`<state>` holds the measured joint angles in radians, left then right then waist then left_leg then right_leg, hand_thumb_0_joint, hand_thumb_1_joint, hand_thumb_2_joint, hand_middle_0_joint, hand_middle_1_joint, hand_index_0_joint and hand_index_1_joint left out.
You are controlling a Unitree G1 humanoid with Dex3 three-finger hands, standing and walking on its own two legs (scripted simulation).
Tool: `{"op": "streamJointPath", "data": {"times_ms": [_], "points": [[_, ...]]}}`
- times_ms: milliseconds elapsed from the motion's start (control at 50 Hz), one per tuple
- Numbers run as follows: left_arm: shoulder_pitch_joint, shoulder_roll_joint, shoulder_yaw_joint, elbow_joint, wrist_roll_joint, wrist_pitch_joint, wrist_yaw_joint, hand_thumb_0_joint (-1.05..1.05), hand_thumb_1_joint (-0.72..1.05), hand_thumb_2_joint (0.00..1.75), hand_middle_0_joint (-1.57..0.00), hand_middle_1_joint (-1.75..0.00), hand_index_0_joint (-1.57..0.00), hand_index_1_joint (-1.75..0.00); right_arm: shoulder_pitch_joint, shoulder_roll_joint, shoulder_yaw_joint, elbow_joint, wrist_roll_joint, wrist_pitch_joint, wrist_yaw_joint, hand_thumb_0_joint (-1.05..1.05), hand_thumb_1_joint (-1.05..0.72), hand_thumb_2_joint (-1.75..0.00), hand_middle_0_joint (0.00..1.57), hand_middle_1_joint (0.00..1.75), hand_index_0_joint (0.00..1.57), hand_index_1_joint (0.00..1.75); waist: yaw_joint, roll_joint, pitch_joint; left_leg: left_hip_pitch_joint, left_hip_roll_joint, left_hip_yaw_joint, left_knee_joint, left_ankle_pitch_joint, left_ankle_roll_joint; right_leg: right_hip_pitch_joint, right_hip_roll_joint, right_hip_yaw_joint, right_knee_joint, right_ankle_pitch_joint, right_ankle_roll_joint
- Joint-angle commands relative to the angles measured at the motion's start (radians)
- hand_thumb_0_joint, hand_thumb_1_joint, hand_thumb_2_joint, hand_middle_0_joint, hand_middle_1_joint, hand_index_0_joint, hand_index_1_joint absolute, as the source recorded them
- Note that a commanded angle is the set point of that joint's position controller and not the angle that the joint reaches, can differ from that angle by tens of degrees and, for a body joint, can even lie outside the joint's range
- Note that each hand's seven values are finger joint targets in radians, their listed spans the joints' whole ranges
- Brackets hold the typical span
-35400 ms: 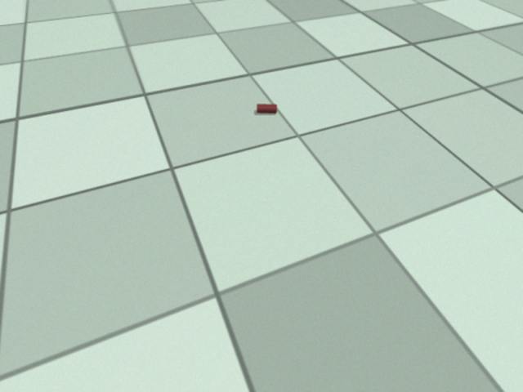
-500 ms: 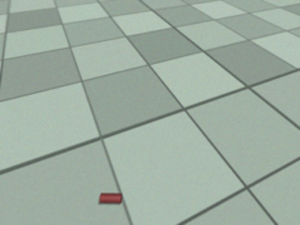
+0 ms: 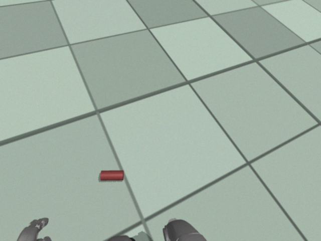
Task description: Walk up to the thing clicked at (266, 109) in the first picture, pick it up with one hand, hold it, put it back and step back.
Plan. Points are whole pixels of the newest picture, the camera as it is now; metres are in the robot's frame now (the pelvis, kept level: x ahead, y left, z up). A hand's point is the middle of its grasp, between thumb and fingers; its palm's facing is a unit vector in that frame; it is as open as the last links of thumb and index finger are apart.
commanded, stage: step back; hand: left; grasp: from above
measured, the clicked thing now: (112, 175) +0.49 +0.20 -0.74
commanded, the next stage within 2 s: none
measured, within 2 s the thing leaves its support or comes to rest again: neither
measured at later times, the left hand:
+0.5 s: hand out of the picture -0.03 +0.22 -0.14, palm faces -0.06 -0.91 -0.41, open 7.4 cm
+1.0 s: hand out of the picture -0.18 +0.25 -0.16, palm faces +0.02 -0.93 -0.36, open 7.4 cm
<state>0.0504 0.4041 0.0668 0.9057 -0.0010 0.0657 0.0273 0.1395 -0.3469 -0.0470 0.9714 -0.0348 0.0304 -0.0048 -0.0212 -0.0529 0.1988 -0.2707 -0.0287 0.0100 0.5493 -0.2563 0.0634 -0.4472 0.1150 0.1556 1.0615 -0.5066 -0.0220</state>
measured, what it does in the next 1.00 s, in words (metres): walks backwards: right foot, then left foot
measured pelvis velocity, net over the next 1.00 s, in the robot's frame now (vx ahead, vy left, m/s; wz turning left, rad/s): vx -0.28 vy -0.02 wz -0.01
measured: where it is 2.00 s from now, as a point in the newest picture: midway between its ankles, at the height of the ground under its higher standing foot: outside the picture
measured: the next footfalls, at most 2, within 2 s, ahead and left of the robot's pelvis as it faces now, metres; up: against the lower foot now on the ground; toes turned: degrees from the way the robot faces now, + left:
right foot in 0.34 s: -0.08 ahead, -0.14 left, +0.00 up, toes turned -2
left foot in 0.74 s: -0.18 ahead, +0.09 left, +0.00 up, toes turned -1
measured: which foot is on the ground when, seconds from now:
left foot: down 0.00-0.36, up 0.38-0.72, down 0.74-1.00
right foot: up 0.00-0.32, down 0.34-0.78, up 0.80-1.00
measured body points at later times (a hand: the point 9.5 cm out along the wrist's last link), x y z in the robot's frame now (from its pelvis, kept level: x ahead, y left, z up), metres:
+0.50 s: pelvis -0.12 -0.04 +0.00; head -0.08 -0.06 +0.44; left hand -0.02 +0.27 -0.11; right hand -0.04 -0.36 -0.13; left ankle -0.09 +0.10 -0.66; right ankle -0.12 -0.14 -0.74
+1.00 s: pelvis -0.28 -0.02 +0.00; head -0.22 +0.01 +0.44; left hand -0.18 +0.30 -0.13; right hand -0.17 -0.33 -0.10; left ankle -0.22 +0.09 -0.74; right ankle -0.32 -0.18 -0.64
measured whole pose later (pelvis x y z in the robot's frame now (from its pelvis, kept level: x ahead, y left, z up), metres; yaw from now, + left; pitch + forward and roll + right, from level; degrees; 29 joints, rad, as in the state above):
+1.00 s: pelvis -0.28 -0.02 +0.00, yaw -1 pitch -2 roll -2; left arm 0.18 0.40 0.10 0.82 0.01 0.07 0.01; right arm 0.15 -0.35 -0.03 0.85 -0.04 0.02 -0.01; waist 0.01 -0.04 0.15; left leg -0.32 0.01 -0.02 0.57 -0.22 0.03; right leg -0.43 0.11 0.16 1.20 -0.48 0.02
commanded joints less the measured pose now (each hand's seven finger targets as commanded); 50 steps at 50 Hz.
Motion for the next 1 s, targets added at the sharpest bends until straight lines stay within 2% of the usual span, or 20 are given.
{"op": "streamJointPath", "data": {"times_ms": [0, 160, 240, 300, 320, 340, 360, 380, 460, 540, 620, 700, 720, 740, 760, 780, 800, 840, 860, 980], "points": [[0.111, 0.153, 0.042, -0.065, 0.014, -0.016, 0.010, 0.00, 0.90, 0.90, -0.20, -0.30, -0.20, -0.30, -0.012, -0.238, -0.065, -0.119, 0.010, -0.028, -0.037, 0.00, -0.90, -0.90, 0.20, 0.30, 0.20, 0.30, 0.019, 0.157, -0.274, 0.258, 0.249, -0.208, -0.090, 0.635, 0.100, -0.047, -0.023, 0.026, 0.087, 0.045, 0.024], [0.112, 0.158, 0.062, -0.109, 0.018, -0.024, 0.002, 0.00, 0.90, 0.90, -0.20, -0.30, -0.20, -0.30, 0.019, -0.280, -0.078, -0.164, 0.005, -0.027, -0.031, 0.00, -0.90, -0.90, 0.20, 0.30, 0.20, 0.30, -0.018, 0.171, -0.257, 0.220, 0.340, -0.276, -0.097, 0.480, 0.204, 0.010, -0.071, -0.030, -0.084, -0.020, 0.043], [0.162, 0.161, 0.071, -0.095, 0.022, -0.028, -0.014, 0.00, 0.90, 0.90, -0.20, -0.30, -0.20, -0.30, -0.024, -0.293, -0.077, -0.187, 0.005, -0.021, -0.024, 0.00, -0.90, -0.90, 0.20, 0.30, 0.20, 0.30, 0.000, 0.177, -0.278, 0.112, 0.310, -0.244, -0.097, 0.283, 0.159, 0.129, -0.098, -0.084, -0.260, 0.025, 0.023], [0.298, 0.139, 0.074, -0.051, 0.025, -0.037, -0.021, 0.00, 0.90, 0.90, -0.20, -0.30, -0.20, -0.30, -0.089, -0.296, -0.076, -0.196, 0.016, -0.006, -0.016, 0.00, -0.90, -0.90, 0.20, 0.30, 0.20, 0.30, 0.075, 0.188, -0.312, 0.003, 0.258, -0.173, -0.010, 0.162, 0.078, 0.313, -0.118, -0.118, -0.589, 0.252, -0.018], [0.288, 0.176, 0.082, -0.057, 0.036, -0.044, -0.017, 0.00, 0.90, 0.90, -0.20, -0.30, -0.20, -0.30, -0.086, -0.262, -0.063, -0.194, 0.027, -0.001, -0.013, 0.00, -0.90, -0.90, 0.20, 0.30, 0.20, 0.30, 0.072, 0.084, -0.275, -0.095, 0.186, -0.133, 0.074, 0.063, 0.019, 0.325, -0.180, 0.016, -0.667, 0.250, -0.035], [0.233, 0.239, 0.097, -0.090, 0.044, -0.052, -0.015, 0.00, 0.90, 0.90, -0.20, -0.30, -0.20, -0.30, -0.067, -0.215, -0.048, -0.202, 0.034, -0.002, -0.012, 0.00, -0.90, -0.90, 0.20, 0.30, 0.20, 0.30, 0.046, -0.128, -0.223, -0.259, 0.020, -0.069, 0.236, -0.162, -0.046, 0.321, -0.333, 0.284, -0.729, 0.263, -0.103], [0.154, 0.322, 0.113, -0.133, 0.040, -0.046, -0.017, 0.00, 0.90, 0.90, -0.20, -0.30, -0.20, -0.30, -0.079, -0.214, -0.056, -0.199, 0.031, 0.003, -0.024, 0.00, -0.90, -0.90, 0.20, 0.30, 0.20, 0.30, 0.072, -0.201, -0.163, -0.231, -0.078, -0.092, 0.458, -0.361, -0.075, 0.105, -0.494, 0.401, -0.784, 0.269, -0.264], [0.078, 0.324, 0.110, -0.168, 0.049, -0.049, -0.013, 0.00, 0.90, 0.90, -0.20, -0.30, -0.20, -0.30, -0.053, -0.245, -0.071, -0.180, 0.024, 0.006, -0.029, 0.00, -0.90, -0.90, 0.20, 0.30, 0.20, 0.30, 0.054, -0.196, -0.108, -0.152, -0.050, -0.150, 0.601, -0.359, -0.081, -0.058, -0.534, 0.450, -0.812, 0.247, -0.302], [-0.007, 0.185, 0.082, -0.189, 0.038, -0.057, -0.002, 0.00, 0.90, 0.90, -0.20, -0.30, -0.20, -0.30, 0.053, -0.213, -0.043, -0.129, 0.043, -0.005, -0.027, 0.00, -0.90, -0.90, 0.20, 0.30, 0.20, 0.30, -0.024, -0.082, -0.144, -0.244, -0.126, -0.181, 0.642, -0.181, -0.072, 0.183, -0.281, 0.033, -0.663, 0.610, -0.121], [0.125, 0.159, 0.077, -0.196, 0.041, -0.053, 0.005, 0.00, 0.90, 0.90, -0.20, -0.30, -0.20, -0.30, 0.034, -0.220, -0.033, -0.158, 0.037, -0.017, -0.034, 0.00, -0.90, -0.90, 0.20, 0.30, 0.20, 0.30, 0.064, -0.077, -0.212, -0.302, -0.078, -0.143, 0.478, -0.241, -0.095, 0.437, -0.323, 0.061, -0.611, 0.657, -0.179], [0.155, 0.181, 0.081, -0.204, 0.037, -0.043, 0.012, 0.00, 0.90, 0.90, -0.20, -0.30, -0.20, -0.30, 0.050, -0.210, -0.036, -0.177, 0.025, -0.026, -0.033, 0.00, -0.90, -0.90, 0.20, 0.30, 0.20, 0.30, 0.078, -0.127, -0.281, -0.208, 0.006, -0.100, 0.219, -0.265, -0.080, 0.510, -0.388, 0.089, -0.542, 0.780, -0.206], [0.069, 0.215, 0.073, -0.231, 0.020, -0.025, -0.001, 0.00, 0.90, 0.90, -0.20, -0.30, -0.20, -0.30, 0.179, -0.225, -0.058, -0.118, 0.018, -0.021, -0.020, 0.00, -0.90, -0.90, 0.20, 0.30, 0.20, 0.30, 0.001, -0.089, -0.300, 0.060, -0.010, 0.002, -0.070, -0.011, -0.047, 0.290, -0.341, 0.030, -0.497, 0.580, -0.135], [0.065, 0.199, 0.065, -0.237, 0.019, -0.020, -0.004, 0.00, 0.90, 0.90, -0.20, -0.30, -0.20, -0.30, 0.182, -0.243, -0.065, -0.120, 0.012, -0.023, -0.020, 0.00, -0.90, -0.90, 0.20, 0.30, 0.20, 0.30, -0.005, -0.030, -0.286, 0.091, 0.029, -0.064, -0.121, 0.072, -0.030, 0.219, -0.306, 0.012, -0.468, 0.471, -0.092], [0.072, 0.164, 0.057, -0.245, 0.015, -0.018, -0.007, 0.00, 0.90, 0.90, -0.20, -0.30, -0.20, -0.30, 0.164, -0.306, -0.080, -0.134, -0.004, -0.025, -0.018, 0.00, -0.90, -0.90, 0.20, 0.30, 0.20, 0.30, 0.002, 0.149, -0.280, 0.125, 0.205, -0.311, -0.159, 0.132, 0.038, 0.074, -0.203, -0.052, -0.334, 0.265, -0.037], [0.031, 0.162, 0.063, -0.252, 0.010, -0.022, -0.002, 0.00, 0.90, 0.90, -0.20, -0.30, -0.20, -0.30, 0.082, -0.393, -0.093, -0.162, -0.005, -0.021, -0.010, 0.00, -0.90, -0.90, 0.20, 0.30, 0.20, 0.30, -0.005, 0.317, -0.233, 0.044, 0.382, -0.514, -0.231, 0.192, 0.171, -0.017, -0.044, -0.164, -0.152, -0.041, 0.004], [-0.014, 0.189, 0.081, -0.248, 0.026, -0.021, 0.009, 0.00, 0.90, 0.90, -0.20, -0.30, -0.20, -0.30, 0.050, -0.423, -0.100, -0.182, -0.012, -0.024, -0.011, 0.00, -0.90, -0.90, 0.20, 0.30, 0.20, 0.30, -0.044, 0.312, -0.194, -0.110, 0.448, -0.605, -0.260, 0.201, 0.267, 0.025, -0.042, -0.023, 0.059, -0.159, 0.015], [0.008, 0.198, 0.081, -0.222, 0.027, -0.018, 0.007, 0.00, 0.90, 0.90, -0.20, -0.30, -0.20, -0.30, 0.009, -0.380, -0.090, -0.183, -0.013, -0.031, -0.019, 0.00, -0.90, -0.90, 0.20, 0.30, 0.20, 0.30, -0.014, 0.247, -0.156, -0.151, 0.431, -0.547, -0.248, 0.215, 0.258, 0.037, -0.043, 0.027, 0.170, -0.118, 0.007], [0.090, 0.163, 0.077, -0.184, 0.005, -0.014, -0.001, 0.00, 0.90, 0.90, -0.20, -0.30, -0.20, -0.30, -0.050, -0.290, -0.061, -0.204, -0.019, -0.033, -0.025, 0.00, -0.90, -0.90, 0.20, 0.30, 0.20, 0.30, 0.045, 0.153, -0.166, -0.039, 0.275, -0.295, -0.175, 0.366, 0.152, -0.033, -0.003, 0.059, 0.224, -0.013, -0.009], [0.138, 0.163, 0.077, -0.165, 0.004, -0.015, -0.002, 0.00, 0.90, 0.90, -0.20, -0.30, -0.20, -0.30, -0.063, -0.276, -0.058, -0.204, -0.009, -0.033, -0.027, 0.00, -0.90, -0.90, 0.20, 0.30, 0.20, 0.30, 0.069, 0.164, -0.164, -0.024, 0.258, -0.251, -0.164, 0.365, 0.135, -0.051, 0.008, 0.042, 0.249, 0.019, -0.004], [0.142, 0.146, 0.069, -0.169, 0.020, -0.034, -0.001, 0.00, 0.90, 0.90, -0.20, -0.30, -0.20, -0.30, 0.033, -0.258, -0.068, -0.202, 0.008, -0.028, -0.028, 0.00, -0.90, -0.90, 0.20, 0.30, 0.20, 0.30, -0.003, 0.204, -0.233, 0.239, 0.278, -0.235, -0.081, 0.428, 0.198, -0.079, -0.041, -0.010, 0.020, -0.004, 0.068]]}}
